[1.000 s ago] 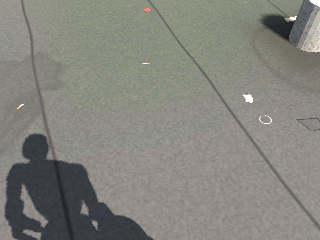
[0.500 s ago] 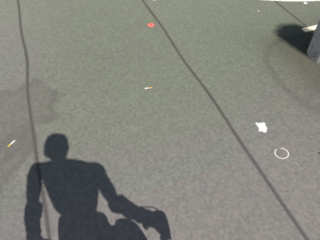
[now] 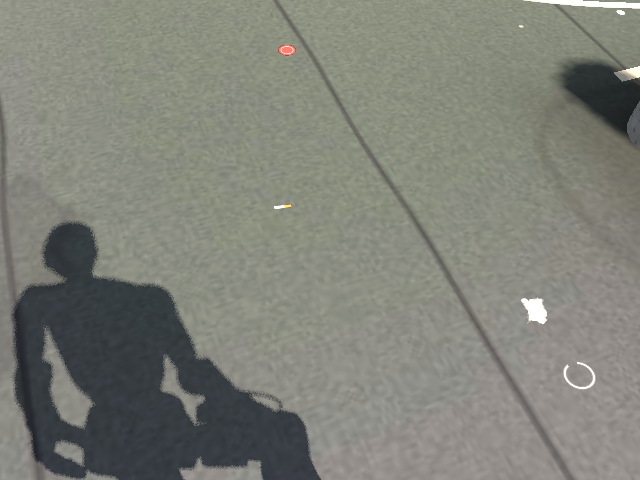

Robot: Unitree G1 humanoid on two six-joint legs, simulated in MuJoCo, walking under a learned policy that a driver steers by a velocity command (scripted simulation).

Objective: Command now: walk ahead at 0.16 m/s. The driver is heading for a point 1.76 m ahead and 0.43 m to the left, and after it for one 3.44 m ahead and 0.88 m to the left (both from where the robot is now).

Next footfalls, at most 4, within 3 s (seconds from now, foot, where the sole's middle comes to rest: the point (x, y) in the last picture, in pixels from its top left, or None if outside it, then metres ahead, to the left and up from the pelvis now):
0.22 right None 0.14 -0.12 -0.78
0.92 left None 0.06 0.08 -0.78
1.54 right None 0.30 -0.04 -0.78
2.04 left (203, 429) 0.54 0.25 -0.78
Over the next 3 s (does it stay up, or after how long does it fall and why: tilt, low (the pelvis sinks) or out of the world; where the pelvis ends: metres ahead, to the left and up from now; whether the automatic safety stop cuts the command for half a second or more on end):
stays up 0.91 0.29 0.00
